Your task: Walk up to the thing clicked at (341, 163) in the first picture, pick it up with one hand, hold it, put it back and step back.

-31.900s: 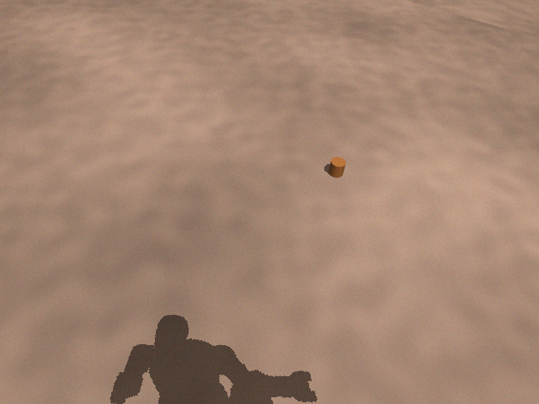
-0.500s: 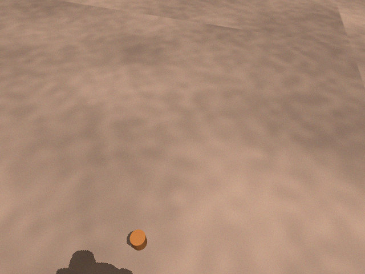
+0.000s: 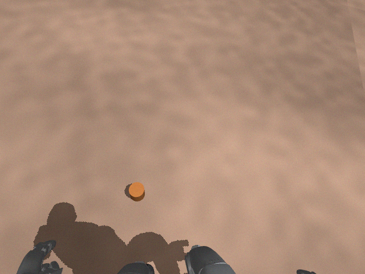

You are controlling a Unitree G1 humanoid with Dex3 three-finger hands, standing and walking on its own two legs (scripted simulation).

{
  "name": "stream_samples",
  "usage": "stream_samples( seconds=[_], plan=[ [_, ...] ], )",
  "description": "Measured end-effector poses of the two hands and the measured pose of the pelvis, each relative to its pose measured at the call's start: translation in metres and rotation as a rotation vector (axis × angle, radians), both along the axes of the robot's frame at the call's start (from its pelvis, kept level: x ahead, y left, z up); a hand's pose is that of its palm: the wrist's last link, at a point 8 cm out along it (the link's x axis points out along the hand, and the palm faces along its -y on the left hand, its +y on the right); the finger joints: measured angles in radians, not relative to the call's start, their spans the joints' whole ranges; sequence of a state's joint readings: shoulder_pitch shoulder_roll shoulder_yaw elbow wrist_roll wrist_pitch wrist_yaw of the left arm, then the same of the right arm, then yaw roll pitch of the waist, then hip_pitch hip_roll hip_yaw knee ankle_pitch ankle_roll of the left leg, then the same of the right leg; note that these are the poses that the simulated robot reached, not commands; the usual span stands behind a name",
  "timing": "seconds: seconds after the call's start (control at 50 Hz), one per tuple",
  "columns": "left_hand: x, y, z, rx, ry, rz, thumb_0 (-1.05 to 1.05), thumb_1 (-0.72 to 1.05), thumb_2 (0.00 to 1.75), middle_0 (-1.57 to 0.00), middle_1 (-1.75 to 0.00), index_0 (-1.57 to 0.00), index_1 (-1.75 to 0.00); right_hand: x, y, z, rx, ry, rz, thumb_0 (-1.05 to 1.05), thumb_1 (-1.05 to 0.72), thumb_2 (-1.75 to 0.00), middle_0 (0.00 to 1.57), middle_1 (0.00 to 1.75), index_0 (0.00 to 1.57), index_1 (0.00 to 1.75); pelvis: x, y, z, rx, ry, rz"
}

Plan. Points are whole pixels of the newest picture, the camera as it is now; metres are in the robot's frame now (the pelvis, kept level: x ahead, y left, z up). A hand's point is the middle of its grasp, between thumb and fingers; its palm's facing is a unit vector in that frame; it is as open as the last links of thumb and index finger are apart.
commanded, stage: step back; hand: left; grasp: from above
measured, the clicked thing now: (137, 191) +0.50 +0.15 -0.73
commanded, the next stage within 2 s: none
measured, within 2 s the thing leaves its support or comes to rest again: neither
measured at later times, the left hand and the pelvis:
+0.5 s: hand out of the picture -0.04 +0.24 -0.13, palm faces -0.06 -0.91 -0.41, open 7.4 cm; pelvis -0.13 -0.02 +0.00, yaw -4 degrees
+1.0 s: hand out of the picture -0.18 +0.26 -0.16, palm faces -0.05 -0.92 -0.38, open 7.4 cm; pelvis -0.29 -0.01 -0.01, yaw -3 degrees
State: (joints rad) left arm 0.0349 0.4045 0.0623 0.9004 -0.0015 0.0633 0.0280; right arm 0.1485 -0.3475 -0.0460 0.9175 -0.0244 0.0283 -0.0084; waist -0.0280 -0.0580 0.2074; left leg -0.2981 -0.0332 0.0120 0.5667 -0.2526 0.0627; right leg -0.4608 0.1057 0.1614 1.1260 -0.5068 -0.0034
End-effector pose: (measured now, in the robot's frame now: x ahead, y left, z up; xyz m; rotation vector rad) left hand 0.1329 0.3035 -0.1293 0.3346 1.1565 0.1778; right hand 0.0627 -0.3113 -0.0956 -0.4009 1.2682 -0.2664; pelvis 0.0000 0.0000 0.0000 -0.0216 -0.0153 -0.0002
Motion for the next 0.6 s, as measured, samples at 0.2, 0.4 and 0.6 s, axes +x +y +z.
stream_samples(
  seconds=[0.2, 0.4, 0.6],
  plan=[
    [-0.07, 0.003, 0.002, 0.035, 0.087, -0.039, 0.0, 0.9, 0.9, -0.21, -0.3, -0.2, -0.3, -0.021, 0.009, -0.012, 0.044, -0.147, -0.009, 0.0, -0.9, -0.9, 0.21, 0.3, 0.21, 0.3, -0.046, 0.001, -0.007, 0.014, -0.017, -0.077],
    [-0.153, -0.021, 0.023, 0.058, 0.064, -0.037, 0.0, 0.9, 0.9, -0.21, -0.3, -0.2, -0.3, -0.084, -0.026, -0.026, 0.075, -0.151, -0.043, 0.0, -0.9, -0.9, 0.21, 0.3, 0.2, 0.3, -0.106, -0.023, -0.009, 0.033, -0.035, -0.095],
    [-0.183, -0.024, 0.037, 0.066, -0.055, -0.024, 0.0, 0.9, 0.9, -0.21, -0.3, -0.2, -0.3, -0.161, -0.035, -0.019, 0.032, -0.042, 0.002, 0.0, -0.91, -0.9, 0.2, 0.3, 0.2, 0.3, -0.159, -0.021, -0.001, 0.044, -0.016, -0.03]
  ],
)
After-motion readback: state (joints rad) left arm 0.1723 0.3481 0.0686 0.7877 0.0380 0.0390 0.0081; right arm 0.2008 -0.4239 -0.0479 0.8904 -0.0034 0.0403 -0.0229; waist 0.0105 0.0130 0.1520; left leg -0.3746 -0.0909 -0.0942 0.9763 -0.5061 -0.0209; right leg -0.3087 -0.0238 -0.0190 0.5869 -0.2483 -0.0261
